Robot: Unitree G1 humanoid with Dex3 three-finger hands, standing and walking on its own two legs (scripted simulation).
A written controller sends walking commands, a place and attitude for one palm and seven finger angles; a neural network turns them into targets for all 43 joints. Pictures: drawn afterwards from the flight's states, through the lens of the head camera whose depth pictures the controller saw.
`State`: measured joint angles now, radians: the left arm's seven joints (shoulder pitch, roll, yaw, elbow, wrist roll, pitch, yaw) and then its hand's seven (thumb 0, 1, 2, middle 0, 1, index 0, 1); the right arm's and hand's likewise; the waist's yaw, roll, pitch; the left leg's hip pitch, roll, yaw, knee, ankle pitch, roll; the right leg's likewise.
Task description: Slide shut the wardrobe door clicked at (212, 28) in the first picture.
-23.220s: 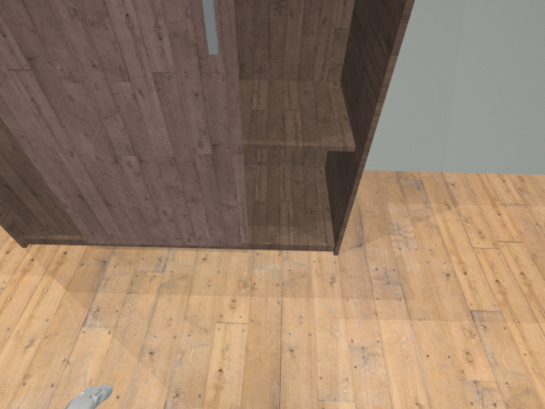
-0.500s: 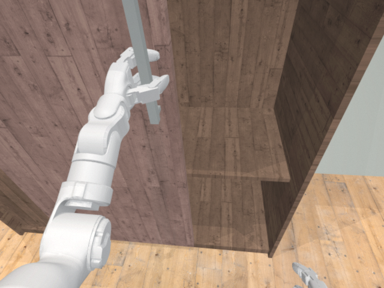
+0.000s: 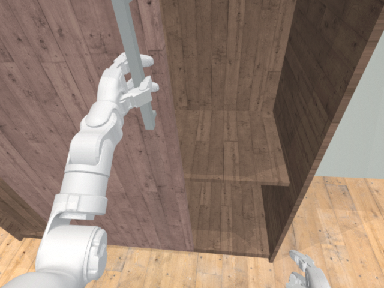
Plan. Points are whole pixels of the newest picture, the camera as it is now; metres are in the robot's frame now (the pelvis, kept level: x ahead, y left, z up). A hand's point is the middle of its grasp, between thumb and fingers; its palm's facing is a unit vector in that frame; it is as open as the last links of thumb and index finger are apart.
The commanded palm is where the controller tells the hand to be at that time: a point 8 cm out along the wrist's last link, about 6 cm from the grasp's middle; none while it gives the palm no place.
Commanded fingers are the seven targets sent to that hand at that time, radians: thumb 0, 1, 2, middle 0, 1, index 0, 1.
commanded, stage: grip the handle and tug to test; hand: left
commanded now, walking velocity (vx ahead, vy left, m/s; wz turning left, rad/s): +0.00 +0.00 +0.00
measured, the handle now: (140, 70) +0.46 +0.11 +0.27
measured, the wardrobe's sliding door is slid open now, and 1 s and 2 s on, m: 0.37 0.37 0.28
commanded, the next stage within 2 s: tug the door sideways, standing still in 0.34 s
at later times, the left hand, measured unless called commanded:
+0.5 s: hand (146, 93) +0.40 +0.09 +0.25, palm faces -0.08 -1.00 -0.05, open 6.1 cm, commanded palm +0.38 +0.14 +0.25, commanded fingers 0.00 0.90 0.90 -0.45 -1.40 -0.45 -1.40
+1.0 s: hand (149, 92) +0.41 +0.09 +0.25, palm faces -0.01 -1.00 -0.10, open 5.8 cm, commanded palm +0.40 +0.13 +0.25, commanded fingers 0.00 0.90 0.90 -0.45 -1.40 -0.45 -1.40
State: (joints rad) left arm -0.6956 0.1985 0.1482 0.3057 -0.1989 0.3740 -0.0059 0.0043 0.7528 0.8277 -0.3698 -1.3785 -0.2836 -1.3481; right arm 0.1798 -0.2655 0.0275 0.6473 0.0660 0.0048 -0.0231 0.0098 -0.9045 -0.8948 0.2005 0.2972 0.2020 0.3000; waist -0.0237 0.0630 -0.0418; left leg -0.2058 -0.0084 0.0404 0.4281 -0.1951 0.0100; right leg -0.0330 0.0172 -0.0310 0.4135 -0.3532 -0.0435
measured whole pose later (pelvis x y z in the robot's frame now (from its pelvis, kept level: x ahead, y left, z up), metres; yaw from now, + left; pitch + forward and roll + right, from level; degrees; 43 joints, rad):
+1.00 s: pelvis +0.03 +0.00 +0.00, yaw +8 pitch +0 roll +0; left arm -0.68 0.08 -0.04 0.14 -0.16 0.40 0.06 -0.02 0.76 0.83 -0.45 -1.40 -0.27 -1.40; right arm 0.12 -0.22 0.03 0.65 0.05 0.02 0.04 0.01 -0.91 -0.89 0.20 0.30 0.20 0.30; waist 0.04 0.08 -0.03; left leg -0.23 -0.06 -0.09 0.49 -0.25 0.01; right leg -0.05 0.02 -0.06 0.54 -0.36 -0.04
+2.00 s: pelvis +0.02 -0.21 -0.02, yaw +3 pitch -8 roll -3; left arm -0.73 0.24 0.12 0.17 -0.12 -0.03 0.11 -0.06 0.76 0.87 -0.52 -1.46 -0.12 -1.20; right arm 0.02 -0.17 -0.02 0.55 0.08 0.03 0.07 0.01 -0.90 -0.89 0.20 0.30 0.21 0.30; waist 0.14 0.16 0.31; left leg -0.17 0.31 -0.04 0.70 -0.30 -0.09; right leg -0.22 0.02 -0.10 0.60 -0.20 0.00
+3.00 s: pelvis +0.01 -0.47 -0.02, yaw +1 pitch -4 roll +1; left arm -0.57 0.21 0.16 -0.01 -0.06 -0.02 0.17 -0.05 0.75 0.86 -0.48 -1.46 -0.07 -1.12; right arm 0.08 -0.21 -0.06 0.62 0.07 0.02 0.06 0.01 -0.91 -0.89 0.20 0.30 0.20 0.30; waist 0.10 0.04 0.23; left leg -0.32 0.12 -0.01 0.90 -0.52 0.00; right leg -0.30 0.03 -0.10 0.66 -0.29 -0.10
